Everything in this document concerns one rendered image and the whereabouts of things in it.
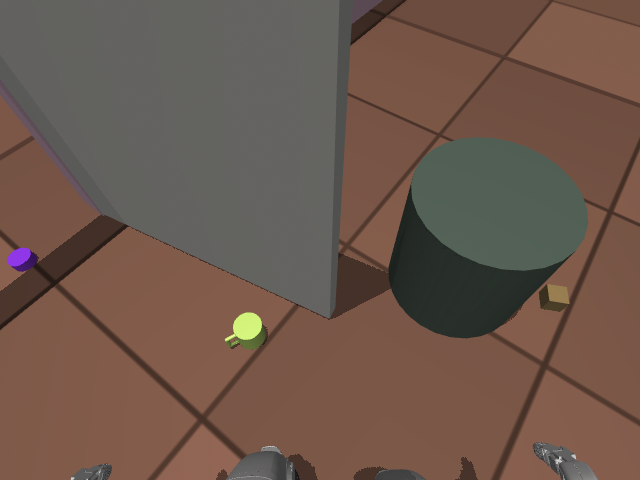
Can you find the right robot hand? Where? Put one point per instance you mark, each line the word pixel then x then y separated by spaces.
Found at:
pixel 563 462

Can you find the left robot hand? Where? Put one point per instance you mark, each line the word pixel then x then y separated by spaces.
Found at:
pixel 99 472

